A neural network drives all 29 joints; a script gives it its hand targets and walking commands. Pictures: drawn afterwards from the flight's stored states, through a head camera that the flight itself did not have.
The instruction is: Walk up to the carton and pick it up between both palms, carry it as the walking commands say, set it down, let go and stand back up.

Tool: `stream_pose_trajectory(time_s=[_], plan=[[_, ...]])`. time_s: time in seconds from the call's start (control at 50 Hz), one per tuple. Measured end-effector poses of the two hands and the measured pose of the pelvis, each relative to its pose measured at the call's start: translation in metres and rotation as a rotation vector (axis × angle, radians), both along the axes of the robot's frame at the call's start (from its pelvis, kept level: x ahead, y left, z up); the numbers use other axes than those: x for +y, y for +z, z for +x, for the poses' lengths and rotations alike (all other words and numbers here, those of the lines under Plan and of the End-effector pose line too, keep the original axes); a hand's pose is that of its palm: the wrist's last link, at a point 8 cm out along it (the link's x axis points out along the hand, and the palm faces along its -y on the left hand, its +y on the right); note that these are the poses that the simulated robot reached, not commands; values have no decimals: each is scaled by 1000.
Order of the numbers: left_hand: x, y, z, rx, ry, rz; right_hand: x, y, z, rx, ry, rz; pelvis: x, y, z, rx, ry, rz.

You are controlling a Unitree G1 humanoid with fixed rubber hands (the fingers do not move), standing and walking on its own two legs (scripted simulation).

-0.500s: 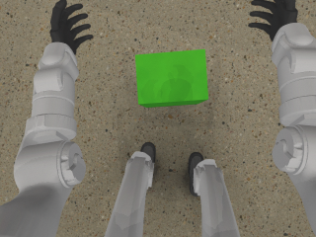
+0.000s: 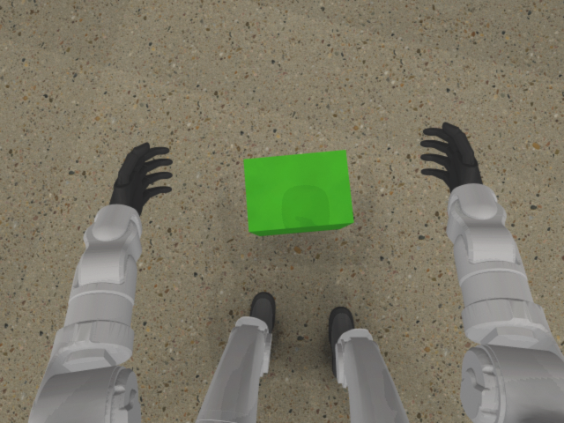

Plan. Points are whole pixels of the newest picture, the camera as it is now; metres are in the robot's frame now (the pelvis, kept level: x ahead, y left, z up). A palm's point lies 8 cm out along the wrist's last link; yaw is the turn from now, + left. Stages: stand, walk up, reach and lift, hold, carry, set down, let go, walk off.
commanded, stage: let go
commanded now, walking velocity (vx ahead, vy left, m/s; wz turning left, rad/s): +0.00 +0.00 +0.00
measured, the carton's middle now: (297, 198) +0.47 +0.03 -0.58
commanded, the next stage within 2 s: stand in 1.04 s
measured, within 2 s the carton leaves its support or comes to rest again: neither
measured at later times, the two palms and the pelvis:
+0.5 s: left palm (91, 349) +0.22 +0.23 +0.00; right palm (553, 331) +0.26 -0.23 -0.01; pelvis +0.05 -0.01 +0.07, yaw +1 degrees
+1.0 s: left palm (86, 343) +0.23 +0.22 +0.01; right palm out of the picture +0.22 -0.24 +0.01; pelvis +0.06 -0.01 +0.07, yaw +1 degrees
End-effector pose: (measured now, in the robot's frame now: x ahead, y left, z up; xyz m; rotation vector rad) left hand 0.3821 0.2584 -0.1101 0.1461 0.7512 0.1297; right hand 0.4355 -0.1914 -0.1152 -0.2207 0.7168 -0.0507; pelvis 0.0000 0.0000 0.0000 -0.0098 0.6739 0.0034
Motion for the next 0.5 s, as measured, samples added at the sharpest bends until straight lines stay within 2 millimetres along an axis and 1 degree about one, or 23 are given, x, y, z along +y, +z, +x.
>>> stream_pose_trajectory(time_s=[0.1,0.2,0.28,0.4,0.46,0.5], plan=[[4,31,-36,19,-16,-3,-8,31,-35,10,-6,8,1,19,11,-101,7,0],[0,55,-68,22,-13,-9,-15,56,-64,17,-3,15,0,34,21,-205,13,5],[-9,68,-96,26,-11,-15,-21,70,-92,26,-1,15,-3,44,29,-282,15,8],[-25,90,-140,36,-15,-16,-32,88,-140,41,0,17,-7,58,41,-406,12,14],[-30,100,-158,45,-16,-13,-37,96,-160,48,1,22,-10,64,46,-474,10,18],[-31,105,-165,50,-17,-10,-41,101,-171,49,4,24,-12,67,49,-519,9,21]])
